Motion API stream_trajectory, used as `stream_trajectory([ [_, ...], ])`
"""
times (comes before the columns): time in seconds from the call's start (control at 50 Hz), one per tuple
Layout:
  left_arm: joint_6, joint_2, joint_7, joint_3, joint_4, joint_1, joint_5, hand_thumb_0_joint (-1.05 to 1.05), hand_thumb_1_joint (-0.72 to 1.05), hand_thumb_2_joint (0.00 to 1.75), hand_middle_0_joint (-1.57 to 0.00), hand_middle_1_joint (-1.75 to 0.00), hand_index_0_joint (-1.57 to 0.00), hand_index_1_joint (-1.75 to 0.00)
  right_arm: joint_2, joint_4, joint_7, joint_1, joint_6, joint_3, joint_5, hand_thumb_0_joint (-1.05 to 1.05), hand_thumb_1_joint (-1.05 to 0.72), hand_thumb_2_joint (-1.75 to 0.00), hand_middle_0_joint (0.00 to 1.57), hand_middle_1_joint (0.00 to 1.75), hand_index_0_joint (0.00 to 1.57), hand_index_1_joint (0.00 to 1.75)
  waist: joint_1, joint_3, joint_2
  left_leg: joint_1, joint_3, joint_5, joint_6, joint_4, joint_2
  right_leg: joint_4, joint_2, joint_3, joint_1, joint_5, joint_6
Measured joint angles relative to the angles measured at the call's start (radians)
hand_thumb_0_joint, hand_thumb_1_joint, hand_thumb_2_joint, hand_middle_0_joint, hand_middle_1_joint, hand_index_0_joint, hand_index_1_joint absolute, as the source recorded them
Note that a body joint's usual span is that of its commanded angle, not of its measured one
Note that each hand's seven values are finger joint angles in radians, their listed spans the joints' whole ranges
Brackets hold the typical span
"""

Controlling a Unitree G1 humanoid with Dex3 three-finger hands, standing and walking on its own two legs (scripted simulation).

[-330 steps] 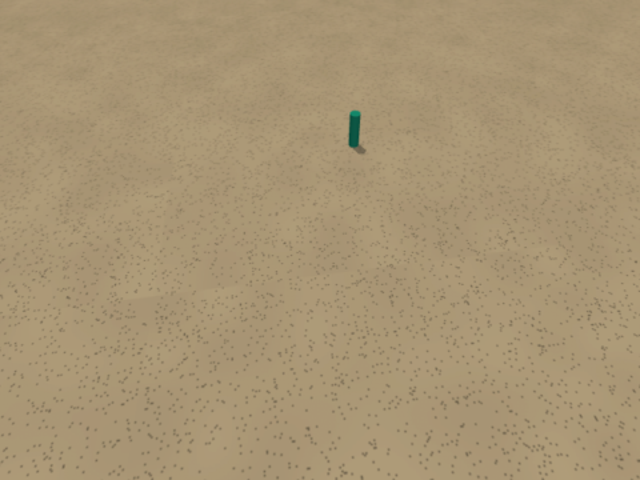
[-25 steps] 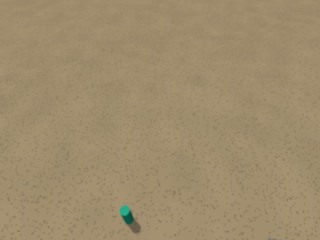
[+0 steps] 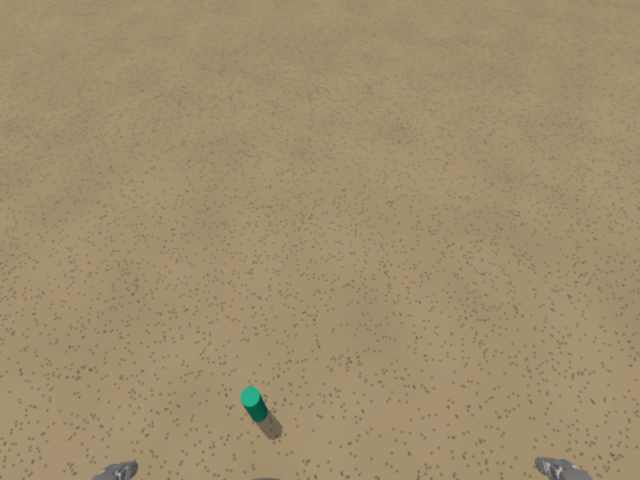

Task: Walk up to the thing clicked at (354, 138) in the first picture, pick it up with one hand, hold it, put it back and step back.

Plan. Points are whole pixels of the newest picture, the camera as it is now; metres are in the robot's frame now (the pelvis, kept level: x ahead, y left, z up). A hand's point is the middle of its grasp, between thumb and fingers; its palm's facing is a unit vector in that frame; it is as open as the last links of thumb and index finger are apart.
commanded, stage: walk up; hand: left
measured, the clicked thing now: (254, 405) +0.36 +0.21 -0.69
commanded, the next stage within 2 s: none
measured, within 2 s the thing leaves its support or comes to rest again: neither
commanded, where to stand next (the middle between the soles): +0.04 +0.00 m, yaw -2 degrees
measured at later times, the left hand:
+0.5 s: hand out of the picture -0.08 +0.25 -0.15, palm faces +0.08 -0.92 -0.38, open 7.4 cm
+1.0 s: hand out of the picture +0.01 +0.26 -0.15, palm faces +0.02 -0.89 -0.46, open 7.4 cm
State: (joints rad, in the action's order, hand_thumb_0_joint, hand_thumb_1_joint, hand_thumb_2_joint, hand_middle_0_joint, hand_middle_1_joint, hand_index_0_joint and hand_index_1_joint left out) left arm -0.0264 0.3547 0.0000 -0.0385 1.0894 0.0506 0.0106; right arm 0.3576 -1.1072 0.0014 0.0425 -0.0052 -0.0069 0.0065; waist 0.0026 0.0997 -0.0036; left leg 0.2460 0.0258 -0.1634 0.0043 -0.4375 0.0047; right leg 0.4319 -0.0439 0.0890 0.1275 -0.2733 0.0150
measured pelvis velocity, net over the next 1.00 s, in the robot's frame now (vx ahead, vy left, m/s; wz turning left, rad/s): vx -0.07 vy -0.02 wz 0.05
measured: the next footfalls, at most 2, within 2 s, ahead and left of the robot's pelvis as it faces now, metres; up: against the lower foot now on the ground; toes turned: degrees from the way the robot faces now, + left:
left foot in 0.52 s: -0.10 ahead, +0.11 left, +0.00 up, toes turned +6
right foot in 0.84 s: +0.09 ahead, -0.15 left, +0.00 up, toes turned +2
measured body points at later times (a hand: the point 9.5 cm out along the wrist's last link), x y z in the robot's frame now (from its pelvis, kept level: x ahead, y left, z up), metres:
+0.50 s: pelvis -0.10 -0.02 -0.01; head -0.07 -0.03 +0.44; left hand -0.08 +0.30 -0.12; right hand +0.00 -0.33 -0.14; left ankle -0.15 +0.10 -0.73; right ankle -0.06 -0.13 -0.74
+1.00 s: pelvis -0.07 -0.02 -0.03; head -0.03 -0.05 +0.42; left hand +0.01 +0.30 -0.12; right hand +0.04 -0.33 -0.16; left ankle -0.11 +0.12 -0.68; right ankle +0.05 -0.15 -0.74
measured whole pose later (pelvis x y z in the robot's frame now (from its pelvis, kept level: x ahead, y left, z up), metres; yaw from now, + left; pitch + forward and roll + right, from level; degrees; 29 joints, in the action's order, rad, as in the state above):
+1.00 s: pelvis -0.07 -0.02 -0.03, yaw +3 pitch -4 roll +0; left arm 0.04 0.36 -0.04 -0.02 0.86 0.20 -0.02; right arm 0.42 -0.83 -0.02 0.19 -0.08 -0.08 -0.02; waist 0.00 0.17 0.09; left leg 0.41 0.08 -0.52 -0.02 -1.19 -0.01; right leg 0.66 -0.02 -0.01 0.42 -0.17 0.01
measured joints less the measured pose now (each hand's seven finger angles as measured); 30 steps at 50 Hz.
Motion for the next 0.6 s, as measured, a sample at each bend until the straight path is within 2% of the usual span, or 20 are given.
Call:
stream_trajectory([
  [0.08,-0.023,0.019,-0.003,-0.009,-0.049,-0.033,-0.001,0.01,0.9,0.89,-0.2,-0.3,-0.2,-0.29,0.013,0.047,0.005,-0.031,-0.018,-0.017,0.0,0.01,-0.9,-0.89,0.2,0.3,0.21,0.3,0.0,0.039,-0.004,0.064,0.0,0.006,0.001,-0.052,0.0,0.113,-0.001,-0.011,0.093,-0.019,-0.019],
  [0.12,-0.031,0.029,0.0,-0.013,-0.072,-0.038,-0.005,0.01,0.91,0.89,-0.2,-0.3,-0.2,-0.29,0.02,0.072,0.007,-0.039,-0.029,-0.024,-0.004,0.01,-0.9,-0.89,0.2,0.3,0.21,0.3,0.002,0.049,-0.005,0.099,0.004,0.006,0.004,-0.086,-0.001,0.187,0.005,-0.032,0.142,-0.035,-0.039],
  [0.18,-0.037,0.035,0.008,-0.025,-0.102,-0.023,-0.012,0.01,0.91,0.89,-0.2,-0.3,-0.2,-0.29,0.029,0.106,0.008,-0.037,-0.048,-0.037,-0.015,0.01,-0.9,-0.89,0.2,0.3,0.21,0.3,0.001,0.045,0.003,0.161,0.018,0.0,0.012,-0.151,0.002,0.288,0.025,-0.056,0.176,-0.109,-0.068],
  [0.2,-0.037,0.036,0.01,-0.029,-0.112,-0.009,-0.014,0.01,0.91,0.89,-0.2,-0.3,-0.2,-0.29,0.034,0.117,0.008,-0.036,-0.055,-0.04,-0.017,0.01,-0.9,-0.89,0.2,0.3,0.21,0.3,-0.005,0.038,0.007,0.189,0.02,-0.007,0.01,-0.182,0.003,0.282,0.027,-0.06,0.173,-0.125,-0.067],
  [0.22,-0.035,0.029,0.011,-0.032,-0.12,0.004,-0.02,0.01,0.91,0.89,-0.2,-0.3,-0.2,-0.29,0.042,0.126,0.01,-0.041,-0.061,-0.045,-0.017,0.01,-0.9,-0.89,0.2,0.3,0.21,0.3,-0.008,0.045,0.023,0.216,0.04,-0.033,-0.004,-0.233,0.002,0.293,0.037,-0.054,0.183,-0.134,-0.054],
  [0.26,-0.039,0.018,0.016,-0.03,-0.136,0.03,-0.035,0.01,0.91,0.89,-0.2,-0.3,-0.2,-0.29,0.046,0.147,0.023,-0.042,-0.069,-0.054,-0.02,0.01,-0.9,-0.89,0.2,0.3,0.21,0.3,-0.016,0.065,0.028,0.268,0.088,-0.232,-0.013,-0.418,-0.052,0.318,0.031,-0.054,0.202,-0.122,-0.048],
  [0.28,-0.041,0.013,0.015,-0.029,-0.141,0.042,-0.039,0.01,0.91,0.89,-0.2,-0.3,-0.2,-0.29,0.044,0.158,0.025,-0.035,-0.069,-0.055,-0.02,0.01,-0.9,-0.89,0.2,0.3,0.21,0.3,-0.023,0.072,0.022,0.289,0.096,-0.294,-0.013,-0.523,-0.081,0.317,0.022,-0.059,0.21,-0.11,-0.049],
  [0.3,-0.043,0.006,0.012,-0.028,-0.143,0.051,-0.043,0.01,0.91,0.89,-0.2,-0.3,-0.2,-0.29,0.045,0.168,0.023,-0.027,-0.068,-0.057,-0.018,0.01,-0.9,-0.89,0.2,0.3,0.21,0.3,-0.026,0.078,0.021,0.301,0.101,-0.32,-0.011,-0.618,-0.102,0.306,0.017,-0.06,0.213,-0.093,-0.05],
  [0.34,-0.036,-0.008,0.004,-0.024,-0.14,0.064,-0.053,0.01,0.9,0.89,-0.2,-0.3,-0.2,-0.29,0.049,0.178,0.015,-0.002,-0.059,-0.06,-0.014,0.01,-0.9,-0.89,0.2,0.3,0.21,0.3,-0.027,0.083,0.03,0.29,0.101,-0.308,-0.004,-0.716,-0.115,0.27,0.011,-0.052,0.213,-0.06,-0.048],
  [0.38,-0.017,-0.019,0.004,-0.021,-0.144,0.089,-0.065,0.01,0.9,0.89,-0.2,-0.3,-0.2,-0.3,0.048,0.169,-0.001,0.042,-0.048,-0.059,-0.02,0.01,-0.9,-0.89,0.2,0.3,0.21,0.3,-0.028,0.065,0.039,0.223,0.082,-0.297,0.001,-0.664,-0.093,0.234,0.008,-0.036,0.204,-0.042,-0.054],
  [0.42,0.005,-0.018,0.017,-0.023,-0.162,0.129,-0.071,0.01,0.9,0.89,-0.2,-0.3,-0.2,-0.3,0.043,0.153,-0.026,0.098,-0.047,-0.058,-0.032,0.01,-0.9,-0.89,0.2,0.3,0.21,0.3,-0.029,0.031,0.031,0.14,0.048,-0.344,-0.001,-0.553,-0.07,0.212,-0.006,-0.019,0.191,-0.041,-0.064],
  [0.48,0.025,-0.001,0.032,-0.028,-0.189,0.193,-0.068,0.01,0.9,0.89,-0.2,-0.3,-0.21,-0.3,0.034,0.132,-0.048,0.163,-0.045,-0.056,-0.043,0.01,-0.9,-0.89,0.2,0.3,0.21,0.3,-0.036,-0.007,0.01,0.018,0.003,-0.401,-0.018,-0.337,-0.04,0.17,-0.029,0.0,0.16,-0.023,-0.059],
  [0.52,0.02,0.019,0.04,-0.031,-0.196,0.231,-0.064,0.01,0.9,0.89,-0.21,-0.3,-0.21,-0.3,0.031,0.129,-0.052,0.191,-0.026,-0.062,-0.045,0.01,-0.9,-0.89,0.2,0.3,0.21,0.3,-0.033,-0.024,0.0,-0.072,-0.024,-0.314,-0.038,-0.139,-0.023,0.164,-0.035,0.006,0.151,-0.022,-0.045],
  [0.54,0.012,0.033,0.04,-0.033,-0.194,0.246,-0.062,0.01,0.9,0.89,-0.21,-0.3,-0.21,-0.3,0.025,0.133,-0.05,0.201,-0.011,-0.068,-0.049,0.01,-0.9,-0.89,0.2,0.3,0.21,0.3,-0.029,-0.025,-0.016,-0.1,-0.035,-0.209,-0.037,-0.076,-0.031,0.204,-0.04,-0.012,0.162,-0.078,-0.044],
  [0.56,0.0,0.042,0.038,-0.038,-0.188,0.258,-0.059,0.01,0.9,0.89,-0.21,-0.3,-0.21,-0.3,0.019,0.142,-0.045,0.212,0.003,-0.072,-0.057,0.01,-0.9,-0.89,0.2,0.3,0.21,0.3,-0.024,-0.029,-0.029,-0.107,-0.043,-0.163,-0.032,-0.064,-0.037,0.279,-0.027,-0.05,0.191,-0.149,-0.041],
  [0.6,-0.015,0.052,0.035,-0.041,-0.167,0.272,-0.055,0.01,0.9,0.89,-0.2,-0.3,-0.2,-0.3,0.015,0.157,-0.04,0.241,0.024,-0.07,-0.052,0.01,-0.9,-0.89,0.2,0.3,0.21,0.3,0.0,-0.043,-0.033,-0.117,-0.038,-0.161,-0.038,-0.054,-0.034,0.42,0.019,-0.106,0.258,-0.182,-0.036],
])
